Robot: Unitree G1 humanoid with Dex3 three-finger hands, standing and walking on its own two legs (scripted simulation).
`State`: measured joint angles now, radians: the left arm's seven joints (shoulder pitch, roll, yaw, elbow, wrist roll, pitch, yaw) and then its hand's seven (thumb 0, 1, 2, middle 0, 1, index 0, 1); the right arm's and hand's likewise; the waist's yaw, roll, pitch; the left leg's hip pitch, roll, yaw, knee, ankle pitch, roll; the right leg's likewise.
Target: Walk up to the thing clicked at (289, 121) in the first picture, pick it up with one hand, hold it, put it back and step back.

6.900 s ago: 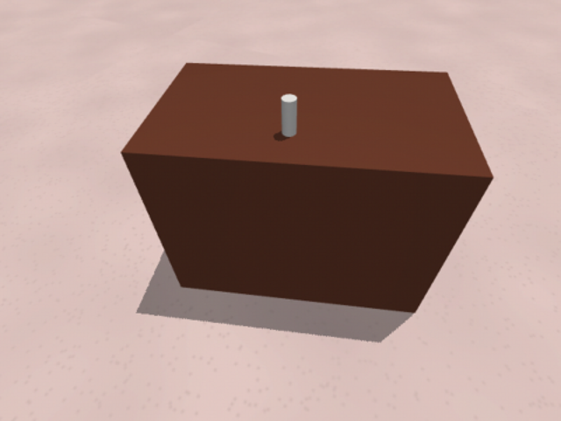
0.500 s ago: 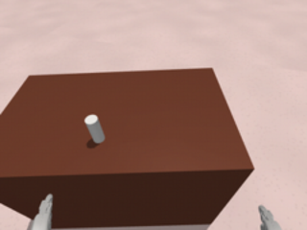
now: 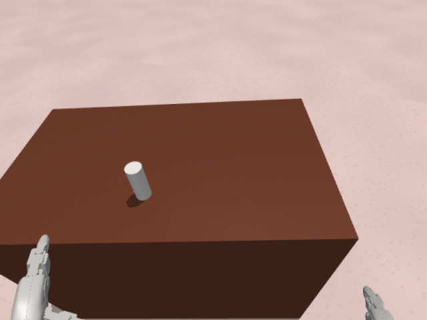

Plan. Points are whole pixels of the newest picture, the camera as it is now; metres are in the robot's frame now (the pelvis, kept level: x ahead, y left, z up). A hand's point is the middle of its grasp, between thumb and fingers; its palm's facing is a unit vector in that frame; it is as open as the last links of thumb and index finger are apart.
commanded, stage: rise first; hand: left
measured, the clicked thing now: (138, 181) +0.46 +0.24 -0.03
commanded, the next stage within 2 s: go down in 0.68 s
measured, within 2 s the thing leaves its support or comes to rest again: neither
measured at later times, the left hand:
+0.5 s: hand (50, 290) +0.17 +0.28 +0.06, palm faces +0.38 -0.82 -0.42, open 17.6 cm
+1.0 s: hand (40, 279) +0.18 +0.29 +0.08, palm faces +0.41 -0.83 -0.38, open 17.6 cm
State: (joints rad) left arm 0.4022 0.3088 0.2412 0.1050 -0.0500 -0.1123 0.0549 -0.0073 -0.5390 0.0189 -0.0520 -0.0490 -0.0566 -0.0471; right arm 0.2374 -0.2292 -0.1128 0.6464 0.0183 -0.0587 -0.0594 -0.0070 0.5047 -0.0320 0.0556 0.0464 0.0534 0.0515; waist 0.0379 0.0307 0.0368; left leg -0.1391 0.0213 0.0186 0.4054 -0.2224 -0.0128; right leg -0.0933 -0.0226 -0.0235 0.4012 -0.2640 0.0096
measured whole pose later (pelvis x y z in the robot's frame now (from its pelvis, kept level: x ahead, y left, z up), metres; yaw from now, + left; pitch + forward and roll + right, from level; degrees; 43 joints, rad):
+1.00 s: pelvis -0.01 +0.00 +0.00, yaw +1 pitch -2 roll +0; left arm 0.36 0.33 0.38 0.03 -0.06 -0.29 -0.01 -0.01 -0.58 0.04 -0.06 -0.06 -0.07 -0.06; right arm 0.23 -0.22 -0.14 0.68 0.00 -0.09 -0.04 -0.01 0.51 -0.05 0.06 0.05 0.05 0.05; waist 0.05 0.03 0.02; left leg -0.19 0.02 0.00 0.47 -0.23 -0.01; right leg -0.14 -0.03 -0.04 0.46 -0.28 0.01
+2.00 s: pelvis -0.01 +0.01 -0.01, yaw +1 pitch +4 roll -1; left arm -0.32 0.67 0.62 0.86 -0.28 -0.19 -0.58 -0.01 -0.49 0.08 -0.04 -0.02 -0.03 -0.03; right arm 0.18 -0.23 0.00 0.75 0.01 -0.19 -0.14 -0.01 0.52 -0.06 0.06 0.05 0.05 0.05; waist -0.02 -0.02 -0.07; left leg -0.36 0.02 0.00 0.55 -0.26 0.01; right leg -0.28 -0.03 -0.04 0.49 -0.28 0.03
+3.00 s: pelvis +0.00 +0.02 -0.03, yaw +0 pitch +12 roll -2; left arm -0.53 0.87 0.69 1.08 -0.23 -0.16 -0.65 -0.01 -0.53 0.09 -0.03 -0.04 -0.03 -0.05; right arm 0.23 -0.24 0.05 0.63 0.00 -0.25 -0.14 -0.01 0.53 -0.06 0.06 0.05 0.06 0.05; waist -0.07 -0.02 -0.12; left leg -0.60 0.03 -0.01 0.74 -0.35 0.01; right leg -0.51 -0.01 -0.04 0.65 -0.35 0.03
